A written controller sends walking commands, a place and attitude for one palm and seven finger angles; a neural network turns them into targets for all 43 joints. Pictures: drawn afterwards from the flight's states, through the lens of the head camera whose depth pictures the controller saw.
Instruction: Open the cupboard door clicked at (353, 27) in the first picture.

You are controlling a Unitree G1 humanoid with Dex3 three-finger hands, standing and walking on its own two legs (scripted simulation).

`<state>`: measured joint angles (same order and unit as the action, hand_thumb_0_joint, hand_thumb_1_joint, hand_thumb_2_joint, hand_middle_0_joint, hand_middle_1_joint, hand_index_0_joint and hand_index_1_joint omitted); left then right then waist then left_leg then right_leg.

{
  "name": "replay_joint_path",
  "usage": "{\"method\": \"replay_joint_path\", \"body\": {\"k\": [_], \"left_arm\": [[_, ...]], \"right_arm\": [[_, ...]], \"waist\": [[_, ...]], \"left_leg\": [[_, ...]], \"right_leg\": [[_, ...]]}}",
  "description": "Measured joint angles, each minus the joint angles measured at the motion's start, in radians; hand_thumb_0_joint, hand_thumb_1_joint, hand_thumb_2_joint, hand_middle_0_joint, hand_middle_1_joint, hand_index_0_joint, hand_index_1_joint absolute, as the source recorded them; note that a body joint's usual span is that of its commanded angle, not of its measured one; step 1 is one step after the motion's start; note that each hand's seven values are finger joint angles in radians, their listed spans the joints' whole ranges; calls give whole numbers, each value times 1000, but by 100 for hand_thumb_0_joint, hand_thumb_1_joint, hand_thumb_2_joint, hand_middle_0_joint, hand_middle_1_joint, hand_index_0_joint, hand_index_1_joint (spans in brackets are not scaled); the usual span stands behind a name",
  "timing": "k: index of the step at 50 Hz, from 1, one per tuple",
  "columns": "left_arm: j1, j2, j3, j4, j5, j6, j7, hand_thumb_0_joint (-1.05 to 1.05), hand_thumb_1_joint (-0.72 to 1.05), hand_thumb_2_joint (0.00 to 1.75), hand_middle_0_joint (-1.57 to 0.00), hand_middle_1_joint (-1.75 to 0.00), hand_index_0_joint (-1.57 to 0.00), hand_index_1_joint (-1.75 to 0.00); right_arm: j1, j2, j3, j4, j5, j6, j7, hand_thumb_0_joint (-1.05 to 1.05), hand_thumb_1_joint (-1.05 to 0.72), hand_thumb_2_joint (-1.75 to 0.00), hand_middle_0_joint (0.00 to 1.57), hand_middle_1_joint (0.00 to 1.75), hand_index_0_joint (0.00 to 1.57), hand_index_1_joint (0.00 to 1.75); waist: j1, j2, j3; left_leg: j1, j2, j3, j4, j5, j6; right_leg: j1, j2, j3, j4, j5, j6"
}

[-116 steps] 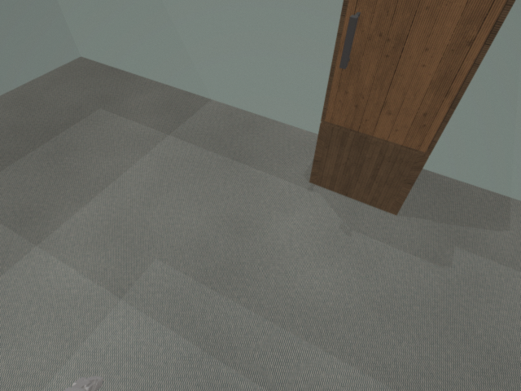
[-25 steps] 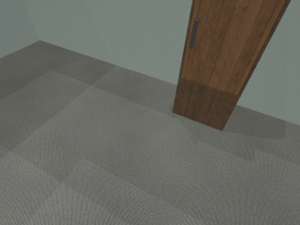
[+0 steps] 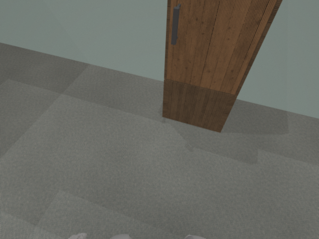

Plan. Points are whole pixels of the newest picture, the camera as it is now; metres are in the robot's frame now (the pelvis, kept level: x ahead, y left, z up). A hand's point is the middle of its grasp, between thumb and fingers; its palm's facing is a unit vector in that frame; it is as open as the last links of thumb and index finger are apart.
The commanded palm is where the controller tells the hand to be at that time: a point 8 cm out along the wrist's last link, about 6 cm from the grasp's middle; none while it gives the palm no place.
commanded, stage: walk to a spot facing it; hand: left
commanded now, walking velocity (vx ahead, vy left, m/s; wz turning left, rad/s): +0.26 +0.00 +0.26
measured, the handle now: (176, 24) +1.01 -0.06 +0.03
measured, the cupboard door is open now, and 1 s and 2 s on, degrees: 0 0 0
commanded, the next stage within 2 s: turn to face it in 0.02 s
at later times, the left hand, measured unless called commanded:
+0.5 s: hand (84, 235) +0.16 +0.22 -0.16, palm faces -0.02 -0.99 -0.17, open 7.4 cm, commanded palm none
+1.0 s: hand (100, 189) +0.29 +0.20 -0.17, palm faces -0.21 -0.96 -0.18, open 7.4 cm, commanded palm none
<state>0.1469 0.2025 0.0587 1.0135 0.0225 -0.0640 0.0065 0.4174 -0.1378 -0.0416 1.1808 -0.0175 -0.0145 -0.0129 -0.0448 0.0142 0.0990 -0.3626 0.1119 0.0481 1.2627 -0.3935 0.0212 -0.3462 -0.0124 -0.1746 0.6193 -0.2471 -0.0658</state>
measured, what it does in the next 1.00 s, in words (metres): walks ahead, turning right: left foot, then right foot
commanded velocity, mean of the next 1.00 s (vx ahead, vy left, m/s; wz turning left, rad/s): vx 0.05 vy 0.00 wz -0.28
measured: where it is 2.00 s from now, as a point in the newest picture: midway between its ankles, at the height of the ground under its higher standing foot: (169, 207)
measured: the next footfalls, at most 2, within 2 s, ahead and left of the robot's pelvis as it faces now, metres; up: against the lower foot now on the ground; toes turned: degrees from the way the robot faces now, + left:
left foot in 0.26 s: +0.23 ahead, +0.15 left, +0.00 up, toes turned +10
right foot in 0.62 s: +0.21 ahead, -0.10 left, +0.00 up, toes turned -17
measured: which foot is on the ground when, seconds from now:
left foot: up 0.00-0.24, down 0.26-0.62, up 0.64-0.96, down 0.98-1.00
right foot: down 0.00-0.28, up 0.30-0.60, down 0.62-0.98, up 1.00-1.00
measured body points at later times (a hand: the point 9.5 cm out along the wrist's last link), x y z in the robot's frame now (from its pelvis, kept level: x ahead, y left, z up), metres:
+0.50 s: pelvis +0.15 +0.04 +0.02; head +0.17 +0.05 +0.46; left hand +0.16 +0.27 -0.15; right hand +0.21 -0.20 -0.12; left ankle +0.19 +0.14 -0.72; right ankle +0.13 -0.08 -0.67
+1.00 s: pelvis +0.17 +0.04 +0.01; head +0.19 +0.06 +0.46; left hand +0.30 +0.25 -0.15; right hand +0.16 -0.21 -0.13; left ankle +0.21 +0.14 -0.72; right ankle +0.17 -0.09 -0.72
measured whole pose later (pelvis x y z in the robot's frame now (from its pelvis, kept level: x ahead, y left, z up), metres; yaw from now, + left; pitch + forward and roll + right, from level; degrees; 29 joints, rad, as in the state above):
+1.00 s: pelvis +0.17 +0.04 +0.01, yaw -16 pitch -1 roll -1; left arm 0.19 0.19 0.07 1.00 0.02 0.04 0.01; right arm 0.22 -0.16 -0.03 1.01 -0.02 0.01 -0.03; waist 0.00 -0.03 0.04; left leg -0.27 0.06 0.09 0.59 -0.31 0.00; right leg -0.31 0.01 -0.02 0.58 -0.29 -0.01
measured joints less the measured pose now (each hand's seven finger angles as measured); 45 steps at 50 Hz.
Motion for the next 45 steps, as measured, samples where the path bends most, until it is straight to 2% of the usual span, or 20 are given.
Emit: {"method": "replay_joint_path", "body": {"k": [3, 6, 9, 12, 13, 14, 17, 19, 21, 24, 28, 30, 31, 32, 34, 36, 38, 40, 45], "left_arm": [[41, -26, -9, 32, 6, 7, 8, 0, 92, 90, -20, -29, -19, -30], [81, -31, -11, 57, 7, 9, 10, 0, 94, 90, -20, -29, -20, -30], [116, -38, -17, 67, 8, 7, 5, 1, 94, 90, -20, -29, -20, -30], [157, -45, -18, 76, 6, 12, 4, 1, 93, 90, -20, -29, -20, -30], [176, -50, -19, 79, 4, 17, 4, 1, 92, 90, -20, -29, -20, -30], [187, -47, -17, 83, 1, 26, 3, 1, 92, 90, -20, -29, -20, -30], [193, -41, -9, 94, 0, 62, 3, 1, 92, 90, -20, -29, -20, -30], [187, -39, -1, 91, 3, 75, -2, 1, 92, 90, -20, -29, -19, -30], [178, -38, 7, 78, 3, 84, -7, 1, 91, 90, -20, -29, -19, -30], [160, -39, 16, 52, 3, 98, -8, 1, 91, 90, -20, -29, -19, -30], [130, -38, 20, 17, 7, 99, -7, 1, 91, 90, -20, -29, -19, -30], [120, -34, 20, -1, 9, 90, -7, 1, 91, 90, -20, -29, -19, -30], [120, -27, 18, -13, 12, 81, -6, 1, 91, 90, -20, -29, -19, -30], [110, -28, 17, -14, 14, 73, -2, 1, 91, 90, -20, -29, -19, -30], [89, -35, 7, -19, 12, 65, 4, 0, 91, 90, -20, -29, -19, -30], [78, -40, 3, -24, 11, 64, 11, 0, 91, 90, -20, -29, -19, -30], [71, -42, 1, -26, 10, 69, 14, 0, 91, 90, -20, -29, -19, -30], [65, -41, 0, -26, 10, 72, 14, 0, 91, 90, -20, -29, -19, -30], [50, -31, 2, -25, 10, 80, 9, 0, 91, 90, -20, -29, -20, -30]], "right_arm": [[-83, -14, -8, -68, -7, -2, 2, 1, -91, -90, 20, 30, 20, 30], [-147, -15, -11, -122, -6, -3, 10, 0, -91, -90, 20, 30, 20, 30], [-196, -29, -16, -147, -6, -6, 11, 1, -93, -90, 20, 30, 20, 30], [-231, -40, -10, -160, -5, -22, 14, 1, -94, -90, 20, 30, 20, 30], [-237, -45, -6, -166, -6, -31, 14, 1, -93, -90, 20, 30, 20, 30], [-247, -40, -4, -167, -8, -37, 10, 0, -93, -90, 20, 30, 20, 30], [-268, -17, 15, -180, -13, -41, -2, 0, -92, -90, 20, 30, 20, 30], [-271, -2, 23, -185, -13, -37, -8, 0, -92, -90, 20, 30, 20, 30], [-273, 6, 12, -189, -5, -35, -19, -1, -93, -90, 20, 30, 20, 30], [-273, -10, 2, -189, -7, -23, -20, -2, -95, -90, 21, 30, 21, 30], [-261, -32, -8, -172, -10, 2, -13, -1, -94, -90, 21, 30, 21, 30], [-246, -42, -15, -164, -9, 15, -8, -1, -93, -90, 21, 30, 20, 30], [-234, -44, -17, -163, -7, 21, -6, -1, -92, -90, 21, 30, 20, 30], [-228, -51, -21, -160, -3, 31, -4, -1, -92, -90, 20, 30, 20, 30], [-222, -66, -24, -151, 2, 56, -7, 0, -92, -90, 20, 30, 20, 30], [-221, -71, -23, -142, 2, 71, -8, 0, -92, -90, 20, 30, 20, 30], [-219, -70, -21, -140, 0, 72, -8, 0, -91, -90, 20, 30, 20, 30], [-217, -64, -18, -143, 0, 69, -8, 0, -91, -90, 20, 30, 20, 30], [-218, -47, -7, -157, 5, 59, -12, 0, -91, -90, 20, 30, 20, 30]], "waist": [[-10, 5, -37], [-5, 4, -66], [21, -2, -75], [55, -11, -70], [65, -7, -71], [68, -22, -68], [81, -49, -50], [81, -50, -41], [79, -48, -36], [71, -32, -34], [59, -6, -33], [55, 6, -35], [54, 1, -41], [53, 13, -41], [50, 40, -38], [51, 45, -40], [48, 40, -45], [45, 29, -49], [48, -1, -54]], "left_leg": [[-129, 25, 7, -78, 61, -16], [-182, 38, 20, -235, 116, -32], [-162, 35, 39, -415, 145, -39], [-75, 21, 61, -596, 199, -43], [-34, 19, 69, -655, 233, -37], [-25, 11, 82, -648, 214, -14], [-1, 7, 128, -621, 150, 14], [30, 9, 153, -657, 154, 10], [60, 8, 178, -702, 166, 9], [89, 13, 207, -744, 174, 7], [107, 32, 237, -731, 151, -11], [104, 47, 249, -683, 118, -26], [92, 50, 257, -643, 94, -35], [68, 56, 238, -582, 29, -48], [5, 38, 144, -435, -84, -59], [-46, 11, 81, -307, -90, -65], [-74, -6, 49, -246, -59, -72], [-74, -18, 35, -261, -44, -78], [-13, -38, 23, -439, -38, -79]], "right_leg": [[66, 11, -6, -84, 10, 5], [129, 17, -16, -146, 5, 14], [179, 13, -21, -165, -21, 31], [211, 6, -7, -131, -73, 55], [211, 7, 1, -99, -100, 64], [196, -6, 17, -46, -132, 64], [78, -15, 79, 256, -292, 66], [-3, -21, 89, 407, -279, 73], [-58, -36, 89, 452, -238, 84], [-86, -51, 76, 380, -206, 97], [-47, -51, 61, 190, -155, 99], [3, -45, 52, 65, -76, 96], [29, -47, 60, -4, -8, 83], [23, -39, 61, 6, -3, 63], [20, -22, 55, 29, -42, 34], [32, -10, 62, 3, -46, 24], [47, -1, 73, -38, -24, 26], [58, 6, 86, -72, -4, 24], [64, 20, 121, -110, 24, 33]]}}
